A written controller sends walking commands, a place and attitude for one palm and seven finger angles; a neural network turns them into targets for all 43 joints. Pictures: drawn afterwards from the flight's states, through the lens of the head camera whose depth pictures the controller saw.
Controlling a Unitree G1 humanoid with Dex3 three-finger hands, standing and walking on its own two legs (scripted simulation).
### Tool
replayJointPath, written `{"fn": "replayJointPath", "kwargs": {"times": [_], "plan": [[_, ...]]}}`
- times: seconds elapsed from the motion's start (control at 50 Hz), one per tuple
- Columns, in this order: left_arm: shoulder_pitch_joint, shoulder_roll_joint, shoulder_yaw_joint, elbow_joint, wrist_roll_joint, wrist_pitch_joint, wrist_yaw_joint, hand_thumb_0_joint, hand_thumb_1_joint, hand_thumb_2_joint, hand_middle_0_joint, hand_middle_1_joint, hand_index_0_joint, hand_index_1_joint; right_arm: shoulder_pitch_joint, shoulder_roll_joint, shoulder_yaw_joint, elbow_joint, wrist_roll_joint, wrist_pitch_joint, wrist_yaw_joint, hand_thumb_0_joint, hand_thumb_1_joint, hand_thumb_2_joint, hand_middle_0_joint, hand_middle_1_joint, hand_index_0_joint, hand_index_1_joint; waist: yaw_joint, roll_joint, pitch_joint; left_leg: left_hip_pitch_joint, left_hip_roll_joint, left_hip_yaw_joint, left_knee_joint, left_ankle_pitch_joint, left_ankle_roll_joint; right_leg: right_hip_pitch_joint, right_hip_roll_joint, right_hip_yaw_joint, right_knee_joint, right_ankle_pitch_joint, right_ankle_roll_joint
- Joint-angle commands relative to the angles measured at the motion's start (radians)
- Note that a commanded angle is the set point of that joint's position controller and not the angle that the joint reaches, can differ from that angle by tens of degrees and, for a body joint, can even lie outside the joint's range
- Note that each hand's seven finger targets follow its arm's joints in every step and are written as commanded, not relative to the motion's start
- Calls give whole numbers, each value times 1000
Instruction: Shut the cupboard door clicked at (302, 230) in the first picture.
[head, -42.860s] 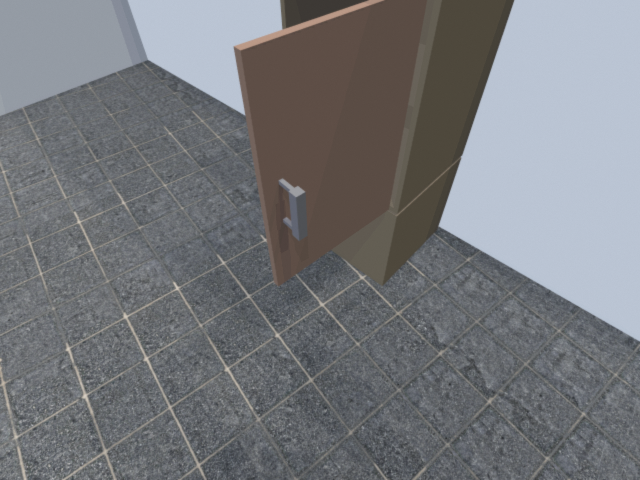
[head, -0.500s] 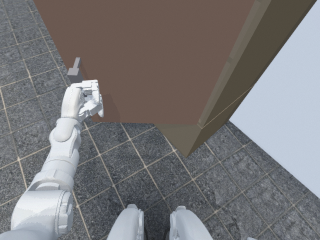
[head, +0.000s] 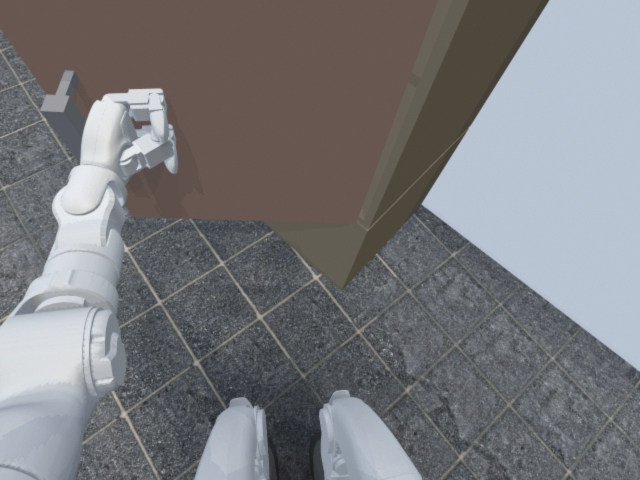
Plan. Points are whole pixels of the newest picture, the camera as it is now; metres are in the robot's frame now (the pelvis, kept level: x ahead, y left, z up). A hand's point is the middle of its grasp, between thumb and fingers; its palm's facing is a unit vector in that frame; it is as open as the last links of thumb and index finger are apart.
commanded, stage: push the door shut along its arc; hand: left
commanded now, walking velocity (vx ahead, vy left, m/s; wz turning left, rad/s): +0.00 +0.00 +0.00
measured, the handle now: (87, 129) +0.54 +0.24 +0.05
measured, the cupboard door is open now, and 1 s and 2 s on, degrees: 43 28 28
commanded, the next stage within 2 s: pull the fist back off the door in 0.68 s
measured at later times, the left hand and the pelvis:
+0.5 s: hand (178, 123) +0.54 +0.13 +0.06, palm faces -0.29 -0.95 -0.05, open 3.4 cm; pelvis -0.01 +0.00 -0.02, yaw +0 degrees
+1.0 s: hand (194, 103) +0.59 +0.11 +0.04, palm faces +0.16 -0.99 +0.02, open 3.2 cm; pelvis +0.00 +0.01 -0.02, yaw -2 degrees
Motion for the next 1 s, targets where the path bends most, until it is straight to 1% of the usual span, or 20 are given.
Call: {"fn": "replayJointPath", "kwargs": {"times": [0.0, 0.04, 0.1, 0.16, 0.18, 0.24, 0.28, 0.42, 0.48, 0.52, 0.6, 0.7, 0.72, 0.76, 0.78, 0.8, 0.86, 0.92, 0.96, 0.98], "plan": [[-428, 241, 39, -180, -15, -31, -21, 0, 900, 900, -1300, -1500, -1300, -1500, 162, -186, -60, -66, -1, -13, -13, 0, -900, -900, 200, 300, 200, 300, -20, 46, -488, 310, 22, -120, -114, 316, -19, 281, -40, 155, -179, 300, 45], [-460, 243, 44, -207, -23, -35, -35, 0, 900, 900, -1300, -1500, -1300, -1500, 168, -187, -62, -63, -3, -18, -12, 0, -900, -900, 200, 300, 200, 300, -15, 78, -529, 352, 22, -127, -111, 350, -22, 277, -39, 151, -172, 324, 42], [-470, 280, 63, -208, -32, -27, -61, 0, 900, 900, -1300, -1500, -1300, -1500, 172, -190, -61, -56, 1, -19, -15, 0, -900, -900, 200, 300, 200, 300, -20, 62, -536, 330, 23, -123, -98, 347, -19, 300, -39, 168, -181, 333, 44], [-565, 228, -2, -176, -28, -13, -78, 0, 900, 900, -1300, -1500, -1300, -1500, 173, -188, -56, -37, 3, -27, -20, 0, -900, -900, 200, 300, 200, 300, -63, 77, -482, 330, 27, -132, -88, 312, -16, 219, -35, 156, -182, 279, 45], [-587, 258, 17, -164, -25, -8, -76, 0, 900, 900, -1300, -1500, -1300, -1500, 178, -192, -56, -31, 3, -29, -23, 0, -900, -900, 200, 300, 200, 300, -68, 69, -466, 314, 29, -134, -82, 294, -14, 206, -34, 157, -185, 253, 45], [-659, 216, -33, -170, -22, -2, -82, 0, 900, 900, -1300, -1500, -1300, -1500, 184, -196, -56, -18, 0, -43, -25, 0, -900, -900, 200, 300, 200, 300, -82, 144, -504, 386, 30, -151, -75, 319, -18, 137, -32, 141, -174, 242, 38], [-706, 220, -39, -170, -20, 7, -83, 0, 900, 900, -1300, -1500, -1300, -1500, 190, -203, -55, -6, -4, -50, -29, 0, -900, -900, 200, 300, 200, 300, -99, 150, -515, 408, 35, -162, -66, 317, -17, 89, -30, 127, -165, 221, 39], [-810, 168, -100, -153, -9, 36, -94, 0, 900, 900, -1300, -1500, -1300, -1500, 203, -211, -53, 16, -13, -74, -29, 0, -900, -900, 200, 300, 200, 300, -128, 206, -542, 482, 38, -196, -57, 345, -21, -12, -24, 97, -140, 205, 32], [-835, 164, -105, -151, -5, 55, -93, 0, 900, 900, -1300, -1500, -1300, -1500, 209, -219, -54, 22, -17, -78, -29, 0, -900, -900, 200, 300, 200, 300, -135, 209, -566, 505, 40, -208, -53, 351, -24, -36, -22, 89, -134, 204, 31], [-848, 206, -76, -132, 0, 64, -94, 0, 900, 900, -1300, -1500, -1300, -1500, 222, -222, -50, 25, -19, -80, -31, 0, -900, -900, 200, 300, 200, 300, -137, 198, -565, 491, 41, -212, -50, 356, -22, -37, -21, 84, -125, 203, 29], [-884, 174, -102, -108, 9, 91, -94, 0, 900, 900, -1300, -1500, -1300, -1500, 224, -219, -47, 29, -23, -89, -30, 0, -900, -900, 200, 300, 200, 300, -149, 201, -545, 469, 41, -212, -43, 329, -22, -58, -19, 79, -121, 185, 31], [-947, 209, -90, -84, 19, 109, -103, 0, 900, 900, -1300, -1500, -1300, -1500, 241, -225, -41, 40, -29, -104, -35, 0, -900, -900, 200, 300, 200, 300, -171, 204, -534, 448, 44, -220, -31, 306, -18, -92, -16, 72, -109, 169, 31], [-969, 221, -83, -105, 20, 104, -106, 0, 900, 900, -1300, -1500, -1300, -1500, 247, -226, -41, 41, -32, -108, -35, 0, -900, -900, 200, 300, 200, 300, -167, 236, -556, 475, 46, -228, -29, 334, -20, -111, -16, 69, -96, 179, 28], [-980, 183, -112, -94, 25, 115, -113, 0, 900, 900, -1300, -1500, -1300, -1500, 249, -225, -43, 52, -35, -112, -35, 0, -900, -900, 200, 300, 200, 300, -176, 261, -567, 517, 50, -242, -23, 359, -25, -152, -15, 59, -86, 189, 28], [-934, 238, 120, -85, -47, 137, 85, 0, 900, 900, -1300, -1500, -1300, -1500, 304, -208, -28, 8, -57, -106, -24, 0, -900, -900, 200, 300, 200, 300, -117, 243, -562, 478, 62, -257, -70, 318, -38, -116, -23, 55, -87, 188, 30], [-865, 192, 79, -58, -21, 146, 181, 0, 900, 900, -1300, -1500, -1300, -1500, 291, -202, -30, 2, -68, -102, -5, 0, -900, -900, 200, 300, 200, 300, -111, 248, -561, 468, 63, -259, -88, 308, -48, -97, -25, 56, -89, 182, 34], [-796, 81, 77, -101, 7, 123, 359, 0, 900, 900, -1300, -1500, -1300, -1500, 305, -192, -49, -4, -96, -87, 36, 0, -900, -900, 200, 300, 200, 300, -99, 221, -580, 525, 70, -276, -109, 352, -65, -107, -31, 47, -90, 204, 47], [-795, 49, 51, -215, 139, 30, 553, 0, 900, 900, -1300, -1500, -1300, -1500, 316, -179, -68, -2, -128, -78, 83, 0, -900, -900, 200, 300, 200, 300, -82, 261, -651, 597, 80, -278, -96, 452, -89, -112, -26, 43, -80, 238, 52], [-799, 45, 4, -253, 222, -23, 601, 0, 900, 900, -1300, -1500, -1300, -1500, 326, -182, -86, 19, -135, -61, 106, 0, -900, -900, 200, 300, 200, 300, -96, 264, -672, 641, 87, -277, -89, 502, -98, -99, -24, 47, -92, 257, 52], [-817, 13, -35, -283, 238, -46, 601, 0, 900, 900, -1300, -1500, -1300, -1500, 332, -178, -95, 23, -134, -53, 113, 0, -900, -900, 200, 300, 200, 300, -111, 264, -680, 660, 85, -270, -92, 528, -98, -73, -22, 48, -103, 277, 52]]}}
